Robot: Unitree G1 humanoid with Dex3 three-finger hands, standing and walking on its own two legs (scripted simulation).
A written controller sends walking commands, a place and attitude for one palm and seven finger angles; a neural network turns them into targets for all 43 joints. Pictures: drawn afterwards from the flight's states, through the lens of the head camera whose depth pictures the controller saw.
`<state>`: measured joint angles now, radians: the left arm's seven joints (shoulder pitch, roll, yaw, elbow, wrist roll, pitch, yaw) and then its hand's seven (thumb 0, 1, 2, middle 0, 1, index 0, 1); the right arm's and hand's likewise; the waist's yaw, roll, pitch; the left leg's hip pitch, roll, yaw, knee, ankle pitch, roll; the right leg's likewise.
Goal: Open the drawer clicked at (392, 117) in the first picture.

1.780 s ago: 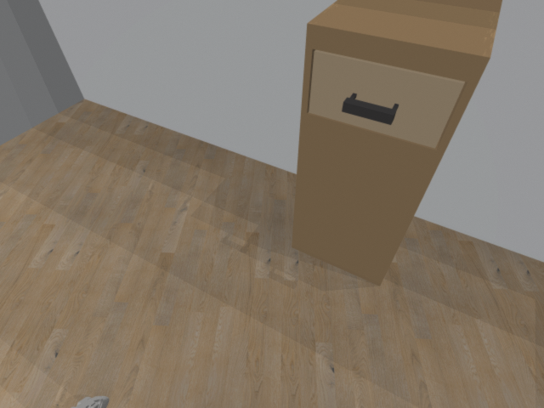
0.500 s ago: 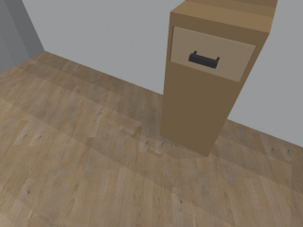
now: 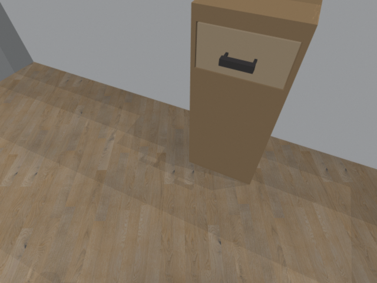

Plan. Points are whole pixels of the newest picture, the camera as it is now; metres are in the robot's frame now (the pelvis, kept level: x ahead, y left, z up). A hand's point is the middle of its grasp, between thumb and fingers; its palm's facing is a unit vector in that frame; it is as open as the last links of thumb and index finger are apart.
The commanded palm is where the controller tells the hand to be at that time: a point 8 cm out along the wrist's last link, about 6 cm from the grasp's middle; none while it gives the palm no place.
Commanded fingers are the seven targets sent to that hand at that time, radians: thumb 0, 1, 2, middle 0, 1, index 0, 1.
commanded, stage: turn to face it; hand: left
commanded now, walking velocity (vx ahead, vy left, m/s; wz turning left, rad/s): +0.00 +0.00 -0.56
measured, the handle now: (238, 61) +0.83 -0.12 +0.03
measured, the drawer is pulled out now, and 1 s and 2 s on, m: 0.00 0.00 0.00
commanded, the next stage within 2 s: take the last steps up to it in 0.58 s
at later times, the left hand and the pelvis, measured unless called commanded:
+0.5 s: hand out of the picture +0.05 +0.23 -0.18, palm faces -0.15 -0.96 -0.22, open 7.4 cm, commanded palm none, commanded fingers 0.00 0.90 0.90 -0.20 -0.30 -0.20 -0.30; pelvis -0.05 +0.03 +0.00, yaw -11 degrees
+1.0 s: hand out of the picture +0.04 +0.16 -0.17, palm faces -0.30 -0.93 -0.19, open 7.4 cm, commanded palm none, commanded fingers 0.00 0.90 0.90 -0.20 -0.30 -0.20 -0.30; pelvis -0.04 +0.00 +0.00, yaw -20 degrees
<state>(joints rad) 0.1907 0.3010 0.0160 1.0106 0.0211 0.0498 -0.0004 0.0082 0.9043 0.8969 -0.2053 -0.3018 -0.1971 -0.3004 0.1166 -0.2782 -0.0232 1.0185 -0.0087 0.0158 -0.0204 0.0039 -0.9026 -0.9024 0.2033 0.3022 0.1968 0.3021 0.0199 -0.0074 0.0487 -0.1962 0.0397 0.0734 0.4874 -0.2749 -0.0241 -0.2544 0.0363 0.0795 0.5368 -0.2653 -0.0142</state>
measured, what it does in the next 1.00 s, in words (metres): steps on the spot, turning right: left foot, then right foot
